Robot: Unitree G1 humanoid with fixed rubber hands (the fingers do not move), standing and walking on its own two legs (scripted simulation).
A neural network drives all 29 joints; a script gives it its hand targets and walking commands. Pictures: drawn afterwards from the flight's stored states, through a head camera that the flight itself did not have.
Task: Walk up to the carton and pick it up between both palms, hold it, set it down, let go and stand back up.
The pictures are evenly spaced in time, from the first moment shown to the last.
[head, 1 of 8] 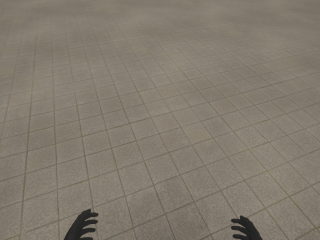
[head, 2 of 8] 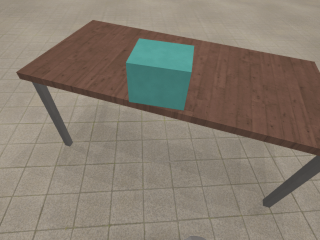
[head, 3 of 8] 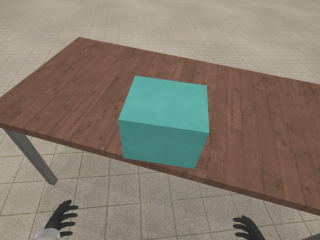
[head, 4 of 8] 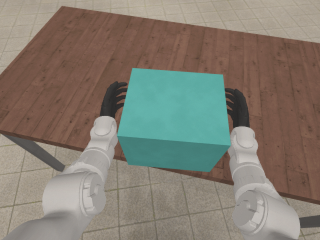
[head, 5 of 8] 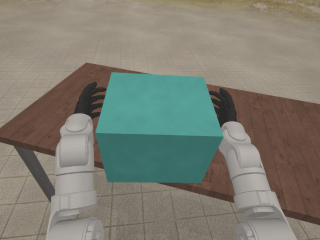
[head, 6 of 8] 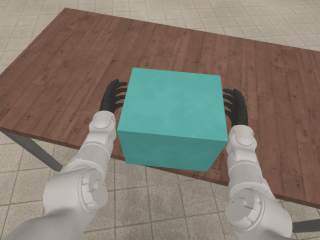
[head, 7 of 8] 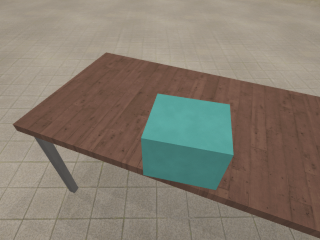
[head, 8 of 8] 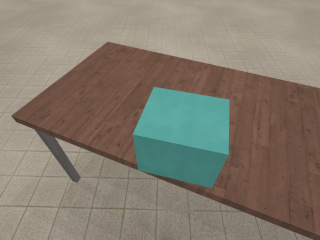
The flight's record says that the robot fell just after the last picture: no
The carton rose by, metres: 0.17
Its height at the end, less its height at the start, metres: +0.00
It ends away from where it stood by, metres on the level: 0.01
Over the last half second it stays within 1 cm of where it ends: yes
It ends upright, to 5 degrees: yes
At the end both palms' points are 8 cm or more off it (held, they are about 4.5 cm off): yes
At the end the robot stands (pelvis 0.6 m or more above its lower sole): yes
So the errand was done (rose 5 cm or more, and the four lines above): yes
